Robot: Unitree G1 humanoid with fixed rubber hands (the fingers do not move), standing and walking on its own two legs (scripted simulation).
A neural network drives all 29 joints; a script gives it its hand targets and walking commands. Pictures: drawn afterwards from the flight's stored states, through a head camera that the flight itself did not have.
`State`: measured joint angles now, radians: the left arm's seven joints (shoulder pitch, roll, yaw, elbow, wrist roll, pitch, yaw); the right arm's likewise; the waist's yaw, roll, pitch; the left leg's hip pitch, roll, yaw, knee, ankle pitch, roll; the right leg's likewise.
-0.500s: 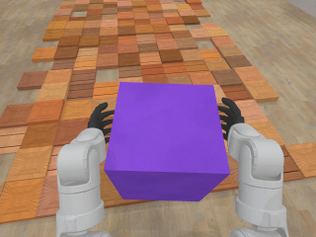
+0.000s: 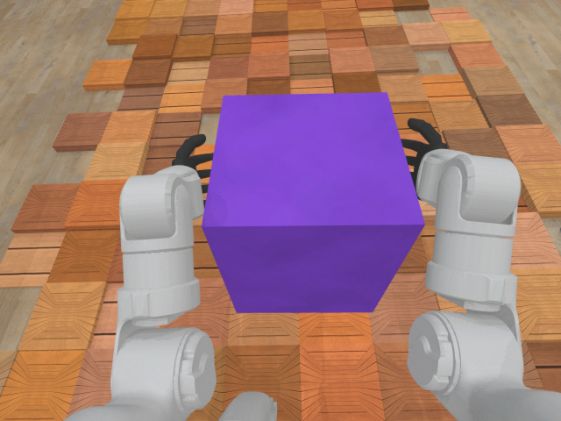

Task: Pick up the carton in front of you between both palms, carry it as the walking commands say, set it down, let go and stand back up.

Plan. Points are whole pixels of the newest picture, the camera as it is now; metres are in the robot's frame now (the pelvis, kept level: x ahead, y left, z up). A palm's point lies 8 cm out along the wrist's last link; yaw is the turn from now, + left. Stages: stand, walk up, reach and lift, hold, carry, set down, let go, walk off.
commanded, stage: carry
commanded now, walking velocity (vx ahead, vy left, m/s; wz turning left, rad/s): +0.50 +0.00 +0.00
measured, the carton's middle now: (304, 213) +0.39 +0.02 +0.05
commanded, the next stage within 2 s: none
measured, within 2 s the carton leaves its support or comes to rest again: neither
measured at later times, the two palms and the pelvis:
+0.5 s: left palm out of the picture +0.77 +0.13 +0.22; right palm out of the picture +0.73 -0.17 +0.22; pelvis +0.36 +0.04 +0.06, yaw -2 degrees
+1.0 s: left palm out of the picture +1.04 +0.17 +0.17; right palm out of the picture +1.06 -0.13 +0.17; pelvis +0.68 +0.01 +0.06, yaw +1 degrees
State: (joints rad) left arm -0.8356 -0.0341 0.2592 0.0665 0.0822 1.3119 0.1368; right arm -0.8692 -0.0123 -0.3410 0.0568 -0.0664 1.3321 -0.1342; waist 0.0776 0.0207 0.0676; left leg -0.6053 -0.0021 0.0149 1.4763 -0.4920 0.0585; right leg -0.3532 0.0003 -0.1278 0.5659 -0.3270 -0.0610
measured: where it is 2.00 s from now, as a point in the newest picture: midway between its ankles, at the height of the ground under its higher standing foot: (301, 193)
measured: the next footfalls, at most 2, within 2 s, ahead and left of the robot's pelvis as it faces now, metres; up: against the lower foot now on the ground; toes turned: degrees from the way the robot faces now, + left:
left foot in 0.20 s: +0.37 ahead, +0.10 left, +0.05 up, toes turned +3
right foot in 0.64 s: +0.64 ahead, -0.06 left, +0.05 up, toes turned -5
